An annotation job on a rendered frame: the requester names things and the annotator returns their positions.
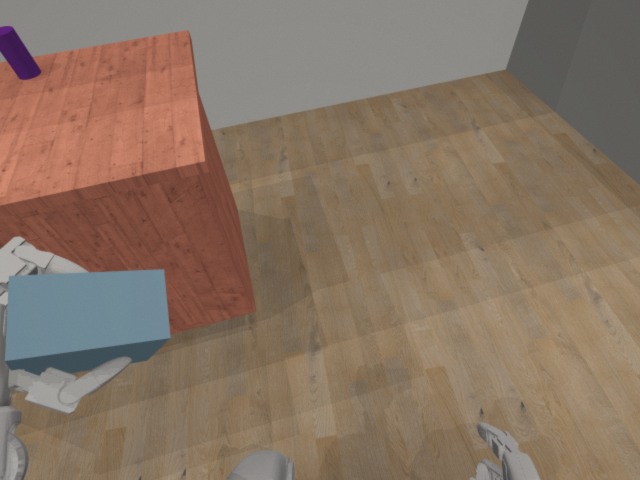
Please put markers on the table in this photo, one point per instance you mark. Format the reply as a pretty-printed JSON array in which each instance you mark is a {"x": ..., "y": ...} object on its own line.
[{"x": 107, "y": 159}]

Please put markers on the left robot forearm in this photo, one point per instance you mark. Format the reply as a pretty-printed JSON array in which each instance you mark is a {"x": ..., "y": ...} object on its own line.
[{"x": 13, "y": 452}]

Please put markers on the robot left hand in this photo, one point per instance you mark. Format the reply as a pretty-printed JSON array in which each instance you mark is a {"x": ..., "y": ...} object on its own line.
[{"x": 53, "y": 389}]

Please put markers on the robot right hand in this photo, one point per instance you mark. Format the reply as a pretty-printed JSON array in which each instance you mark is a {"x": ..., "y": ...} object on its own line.
[{"x": 515, "y": 464}]

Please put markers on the robot left thigh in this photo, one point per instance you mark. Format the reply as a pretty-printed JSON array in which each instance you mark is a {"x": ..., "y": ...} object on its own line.
[{"x": 264, "y": 465}]

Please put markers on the sponge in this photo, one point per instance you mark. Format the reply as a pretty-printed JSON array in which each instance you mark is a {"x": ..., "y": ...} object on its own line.
[{"x": 75, "y": 322}]

